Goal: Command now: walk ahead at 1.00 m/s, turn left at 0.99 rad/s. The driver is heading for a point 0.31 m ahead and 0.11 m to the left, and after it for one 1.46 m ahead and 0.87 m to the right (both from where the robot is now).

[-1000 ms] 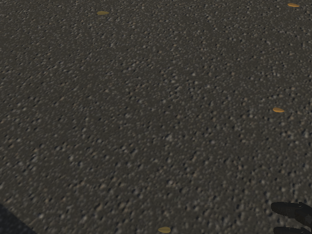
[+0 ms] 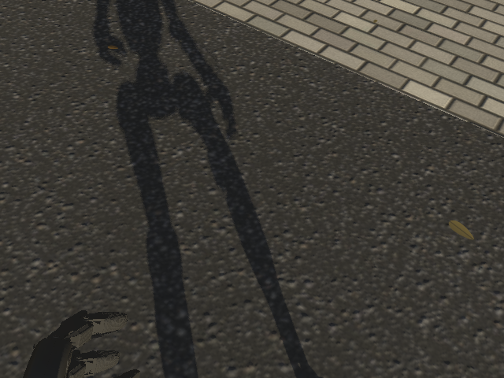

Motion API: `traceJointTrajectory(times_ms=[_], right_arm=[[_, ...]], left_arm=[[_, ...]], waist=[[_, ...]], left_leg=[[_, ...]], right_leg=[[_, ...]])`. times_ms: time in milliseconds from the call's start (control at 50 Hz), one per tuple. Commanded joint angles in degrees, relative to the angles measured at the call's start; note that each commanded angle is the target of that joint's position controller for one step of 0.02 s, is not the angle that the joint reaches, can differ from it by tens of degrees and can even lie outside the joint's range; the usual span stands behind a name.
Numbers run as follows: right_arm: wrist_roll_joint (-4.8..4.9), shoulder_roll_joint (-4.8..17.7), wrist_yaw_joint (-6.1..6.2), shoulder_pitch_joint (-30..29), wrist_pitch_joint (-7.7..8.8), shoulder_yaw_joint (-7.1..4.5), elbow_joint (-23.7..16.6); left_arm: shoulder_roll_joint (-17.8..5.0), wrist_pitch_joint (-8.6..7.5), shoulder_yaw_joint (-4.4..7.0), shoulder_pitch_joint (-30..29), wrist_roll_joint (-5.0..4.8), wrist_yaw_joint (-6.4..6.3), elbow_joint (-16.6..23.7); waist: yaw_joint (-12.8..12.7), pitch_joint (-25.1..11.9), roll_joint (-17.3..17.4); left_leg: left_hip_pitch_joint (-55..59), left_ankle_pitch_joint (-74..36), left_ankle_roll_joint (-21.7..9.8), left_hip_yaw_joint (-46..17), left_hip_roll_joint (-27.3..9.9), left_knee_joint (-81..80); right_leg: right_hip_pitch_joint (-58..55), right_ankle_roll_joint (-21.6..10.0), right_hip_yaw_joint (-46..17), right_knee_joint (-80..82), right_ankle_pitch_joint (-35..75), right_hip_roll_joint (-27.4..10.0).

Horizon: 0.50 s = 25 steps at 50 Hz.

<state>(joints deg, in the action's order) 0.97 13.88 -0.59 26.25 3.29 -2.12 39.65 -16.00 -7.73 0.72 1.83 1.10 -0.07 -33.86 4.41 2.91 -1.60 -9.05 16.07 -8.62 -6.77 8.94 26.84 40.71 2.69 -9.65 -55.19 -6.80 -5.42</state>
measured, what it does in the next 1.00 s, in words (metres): walks ahead, turning right: right foot, then left foot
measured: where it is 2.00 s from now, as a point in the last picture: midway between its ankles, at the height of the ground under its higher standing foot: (335, 371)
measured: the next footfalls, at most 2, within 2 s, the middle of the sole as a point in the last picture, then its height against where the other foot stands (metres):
right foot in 0.18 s outside the picture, level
left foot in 0.58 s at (214, 362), level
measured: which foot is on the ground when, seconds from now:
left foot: down 0.00-0.20, up 0.22-0.56, down 0.58-1.00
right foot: up 0.00-0.16, down 0.18-0.56, up 0.58-0.98, down 1.00-1.00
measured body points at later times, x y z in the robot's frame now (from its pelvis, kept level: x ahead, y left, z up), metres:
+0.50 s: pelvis +0.34 -0.06 +0.00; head +0.39 -0.05 +0.45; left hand +0.30 +0.22 -0.13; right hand +0.65 -0.23 -0.04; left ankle +0.46 +0.07 -0.71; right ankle +0.37 -0.18 -0.74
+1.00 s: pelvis +0.42 -0.08 -0.01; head +0.45 -0.11 +0.44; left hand +0.69 +0.12 -0.08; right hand +0.46 -0.40 -0.12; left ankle +0.49 +0.06 -0.74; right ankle +0.40 -0.19 -0.74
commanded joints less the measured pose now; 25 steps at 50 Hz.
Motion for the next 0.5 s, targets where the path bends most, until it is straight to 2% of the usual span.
traceJointTrajectory(times_ms=[20, 60, 120, 140, 160, 180, 200, 220, 240, 260, 280, 300, 320, 340, 360, 400, 420, 440, 500], right_arm=[[0.87, 10.4, 1.67, -7.0, 0.94, -3.24, -4.4], [1.57, 11.1, 1.73, -5.0, 0.97, -3.81, -3.2], [1.83, 9.8, 2.24, -4.3, 0.62, -4.07, -2.0], [1.46, 9.9, 2.27, -4.5, 0.16, -4.3, -1.8], [0.23, 10.0, 2.01, -5.1, -0.41, -4.3, -1.6], [-1.15, 8.6, 1.37, -6.4, -0.71, -3.49, -2.3], [-2.51, 1.3, 1.15, -2.4, -0.45, -1.33, -3.2], [2.76, -0.5, 0.98, 13.7, 0.06, -0.68, -1.6], [2.45, 4.8, 1.39, 10.0, -0.47, -0.72, 0.4], [1.49, 7.5, 1.14, -2.2, -0.49, -1.09, -2.3], [-0.63, 8.3, 1.36, -10.3, -0.14, -1.05, -4.7], [-2.42, 8.5, 1.48, -15.4, 0.52, -1.33, -6.7], [-3.16, 7.6, 1.39, -17.4, 1.1, -1.12, -7.7], [-3.32, 6.1, 1.34, -17.7, 1.4, -0.57, -8.2], [-3.04, 4.5, 1.25, -17.8, 1.55, 0.15, -8.5], [-1.94, 3.2, 1.19, -19.4, 1.57, 1.03, -8.6], [-1.43, 3.6, 1.1, -19.4, 1.34, 1.05, -8.1], [-1.24, 4.5, 1.02, -20.1, 0.93, 0.81, -7.7], [-1.43, 6.6, 1.05, -22.9, -0.18, -0.05, -8.1]], left_arm=[[-2.1, -0.26, 0.98, -6.5, 0.01, 0.53, 5.0], [-3.7, -0.53, 1.95, -8.1, -1.77, 0.9, 6.2], [-7.3, -0.77, 3.71, -7.7, -3.53, 0.91, 6.3], [-8.5, -0.9, 4.55, -4.7, -3.87, 0.83, 5.6], [-10.6, -0.91, 6.03, 3.9, -3.61, 0.62, 3.4], [-11.8, -0.67, 6.5, 14.9, -2.36, 0.4, 1.4], [-14.7, -0.45, 5.95, 23.3, -0.56, 0.26, -0.5], [-17.6, -0.63, 6.84, 25.1, 0.95, 2.07, -4.6], [-9.8, -0.28, 5.27, 21.4, -0.16, 2.67, -2.3], [-6.3, 0.32, 4.33, 16.0, -0.62, 2.37, -1.5], [-6.9, 0.59, 3.95, 12.0, -0.83, 2.36, -1.3], [-7.3, 0.58, 3.88, 11.2, -1.35, 2.36, -2.1], [-6.9, 0.4, 3.54, 12.6, -1.28, 1.95, -3.4], [-6.0, 0.4, 3.21, 13.7, -1.45, 1.67, -4.7], [-6.1, 0.76, 3.23, 14.0, -1.69, 1.24, -5.6], [-10.4, 2.28, 4.63, 13.5, -1.77, -0.09, -5.8], [-12.3, 3.18, 5.27, 12.6, -2.07, -0.59, -5.4], [-13.3, 3.95, 5.7, 12.4, -2.53, -0.98, -5.1], [-11.9, 5.67, 5.83, 12.2, -3.53, -2.03, -4.2]], waist=[[-1.7, 2.5, 2.7], [-0.4, 0.9, 4.9], [-1.3, 0.8, 7.9], [-3.1, -0.5, 8.9], [-7.4, -4.7, 9.5], [-12.7, -12.1, 10.0], [-11.6, -20.7, -3.8], [-3.7, -27.3, -35.2], [-6.2, -22.2, -20.5], [-7.9, -13.5, -10.7], [-6.8, -9.2, -1.0], [-6.3, -6.4, 0.9], [-5.8, -5.7, 0.2], [-5.1, -6.2, -1.4], [-4.4, -7.1, -1.9], [-4.0, -9.6, -2.8], [-3.3, -10.8, -3.3], [-3.0, -11.3, -3.4], [-2.5, -9.9, -3.6]], left_leg=[[-19.7, -2.4, -6.0, -10.9, -7.6, -13.4], [-17.8, 3.1, -4.5, -14.1, -8.8, -12.4], [-5.6, 2.5, -2.9, -19.2, -11.2, -6.8], [-2.3, -3.5, -2.4, -20.1, -12.3, -3.5], [2.1, -18.0, -0.5, -17.3, -11.2, 5.7], [-0.2, -26.8, 2.4, -13.4, -9.5, 20.3], [-10.9, -2.6, 4.6, -9.9, -5.3, 41.9], [-28.5, 18.1, 8.0, -6.9, 1.4, 60.1], [-32.2, 15.2, 8.4, -7.7, -3.4, 63.2], [-32.7, 12.3, 8.8, -5.1, -4.8, 62.5], [-29.8, 10.6, 8.9, -2.5, -6.8, 58.6], [-30.0, 10.0, 9.0, -1.0, -8.6, 52.9], [-28.3, 10.6, 9.0, -0.3, -9.9, 47.4], [-27.5, 10.6, 9.6, 0.5, -10.1, 41.0], [-26.2, 10.7, 10.1, 1.0, -10.1, 33.5], [-19.6, 5.9, 11.2, 2.6, -7.6, 22.1], [-15.0, 1.5, 11.3, 3.0, -6.0, 18.0], [-11.4, -3.1, 11.3, 3.0, -4.6, 14.8], [-4.6, -12.3, 11.1, -0.1, -3.9, 6.0]], right_leg=[[-15.9, 1.9, 7.2, 15.8, 14.3, 5.0], [-21.1, 2.2, 5.3, 21.5, 17.4, 6.1], [-19.5, 1.8, 1.7, 26.6, 12.1, 5.0], [-21.5, 1.2, 2.2, 26.2, 8.1, 5.0], [-27.0, -0.4, 4.5, 26.0, 5.7, 5.4], [-39.5, -2.2, 5.9, 23.1, 5.8, 3.3], [-56.3, -4.7, -6.8, 19.3, 11.7, -4.7], [-66.0, -18.2, -45.2, 34.4, 1.6, -18.9], [-62.6, -18.2, -45.8, 36.8, -8.1, -15.6], [-53.6, -17.5, -33.0, 35.8, 1.8, -12.8], [-44.0, -16.4, -25.4, 35.3, 15.3, -10.0], [-39.1, -16.3, -20.2, 33.8, 28.4, -7.9], [-36.8, -15.5, -15.9, 33.6, 36.9, -5.8], [-36.8, -15.3, -13.9, 33.9, 41.4, -4.0], [-36.4, -15.6, -12.8, 34.1, 43.9, -3.4], [-32.3, -16.8, -12.3, 34.8, 45.3, -3.3], [-29.4, -16.3, -11.5, 35.1, 42.3, -2.5], [-27.1, -15.2, -11.4, 35.4, 37.7, -1.6], [-23.0, -10.9, -14.1, 33.9, 21.8, 1.0]])
Keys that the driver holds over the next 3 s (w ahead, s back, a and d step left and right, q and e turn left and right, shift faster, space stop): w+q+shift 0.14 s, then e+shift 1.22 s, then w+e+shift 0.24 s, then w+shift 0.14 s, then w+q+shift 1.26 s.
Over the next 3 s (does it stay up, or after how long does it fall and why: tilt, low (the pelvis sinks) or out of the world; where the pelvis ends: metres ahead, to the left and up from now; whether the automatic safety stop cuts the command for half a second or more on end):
stays up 1.09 -0.91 -0.01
